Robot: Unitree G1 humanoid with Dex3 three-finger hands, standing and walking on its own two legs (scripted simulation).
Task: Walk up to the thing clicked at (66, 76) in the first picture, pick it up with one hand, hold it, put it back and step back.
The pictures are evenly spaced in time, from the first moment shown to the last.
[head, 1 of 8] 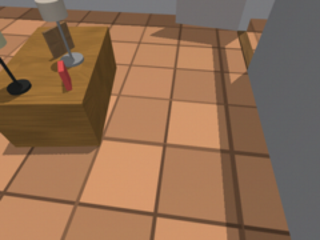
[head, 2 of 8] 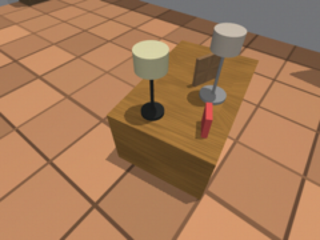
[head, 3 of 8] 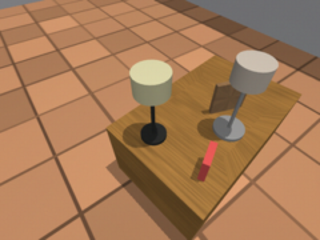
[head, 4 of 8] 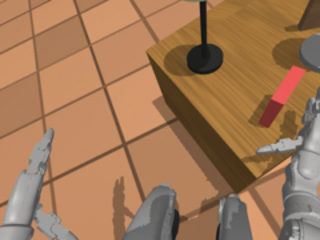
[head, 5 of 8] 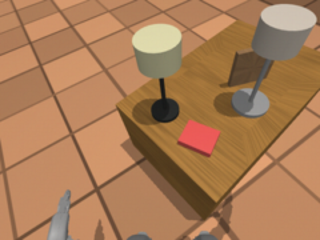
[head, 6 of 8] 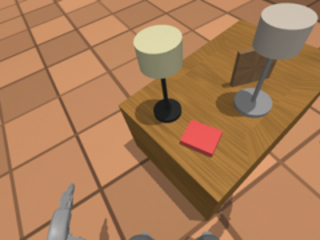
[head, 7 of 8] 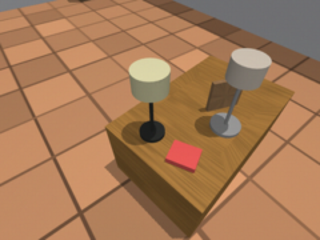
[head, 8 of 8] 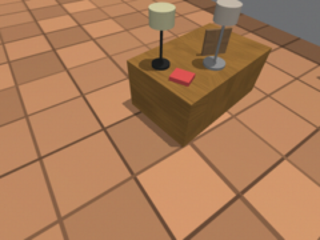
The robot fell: no
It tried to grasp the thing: yes
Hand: right
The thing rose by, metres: 0.00
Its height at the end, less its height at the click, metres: -0.05
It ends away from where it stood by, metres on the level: 0.09
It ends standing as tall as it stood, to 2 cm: no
